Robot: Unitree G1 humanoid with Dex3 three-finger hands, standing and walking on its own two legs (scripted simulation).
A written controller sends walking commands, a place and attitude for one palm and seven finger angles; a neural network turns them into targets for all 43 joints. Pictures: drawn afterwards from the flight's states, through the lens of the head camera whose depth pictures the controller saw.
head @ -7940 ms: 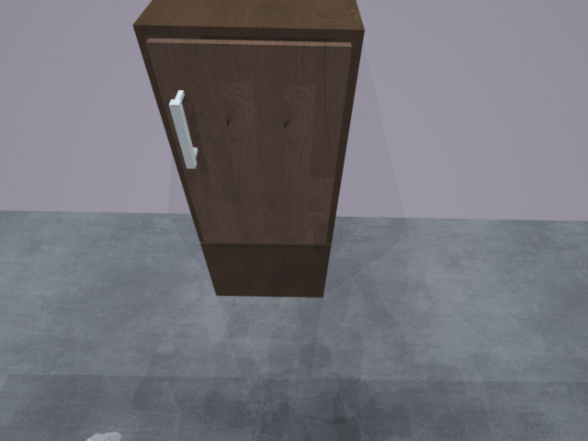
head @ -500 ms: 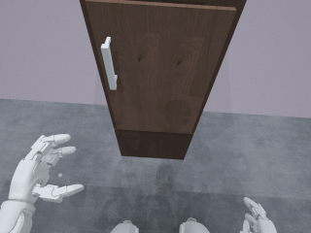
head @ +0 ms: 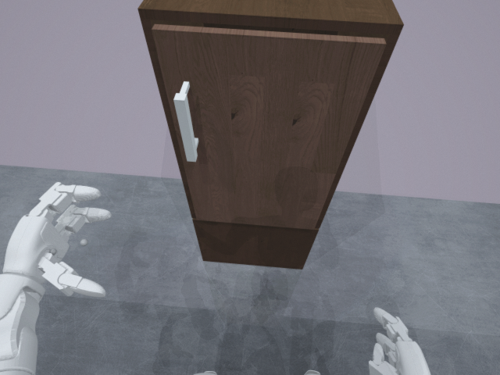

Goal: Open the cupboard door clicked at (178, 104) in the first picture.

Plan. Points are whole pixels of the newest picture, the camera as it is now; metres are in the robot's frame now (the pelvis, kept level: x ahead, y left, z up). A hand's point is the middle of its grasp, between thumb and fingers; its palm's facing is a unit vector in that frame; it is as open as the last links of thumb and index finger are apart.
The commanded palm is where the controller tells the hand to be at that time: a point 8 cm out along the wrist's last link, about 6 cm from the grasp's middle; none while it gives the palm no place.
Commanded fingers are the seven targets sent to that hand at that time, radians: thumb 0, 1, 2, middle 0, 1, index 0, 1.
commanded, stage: raise the hand with hooked fingers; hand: left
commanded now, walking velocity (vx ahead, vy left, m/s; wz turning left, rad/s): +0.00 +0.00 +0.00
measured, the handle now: (189, 124) +0.55 +0.17 +0.06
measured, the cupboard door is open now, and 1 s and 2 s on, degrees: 0 0 0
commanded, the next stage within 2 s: move the hooked fingers beside the handle in 0.60 s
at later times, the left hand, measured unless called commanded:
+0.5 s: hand (92, 229) +0.30 +0.26 +0.08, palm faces +0.01 -1.00 -0.03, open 13.9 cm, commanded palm +0.26 +0.31 +0.08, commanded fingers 0.00 -0.50 0.30 -0.30 -1.20 -0.30 -1.20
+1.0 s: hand (106, 211) +0.33 +0.25 +0.08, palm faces -0.03 -1.00 -0.01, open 14.0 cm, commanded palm +0.30 +0.30 +0.08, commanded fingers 0.00 -0.50 0.30 -0.30 -1.20 -0.30 -1.20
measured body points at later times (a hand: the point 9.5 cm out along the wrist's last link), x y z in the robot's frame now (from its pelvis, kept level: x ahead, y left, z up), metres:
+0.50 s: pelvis +0.00 -0.01 +0.01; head +0.05 -0.01 +0.45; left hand +0.29 +0.31 +0.08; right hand +0.14 -0.27 -0.08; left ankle -0.02 +0.10 -0.70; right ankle +0.03 -0.13 -0.70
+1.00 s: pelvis -0.01 -0.01 +0.00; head +0.05 +0.00 +0.45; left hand +0.32 +0.30 +0.08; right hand +0.13 -0.27 -0.08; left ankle -0.02 +0.10 -0.70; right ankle +0.03 -0.13 -0.70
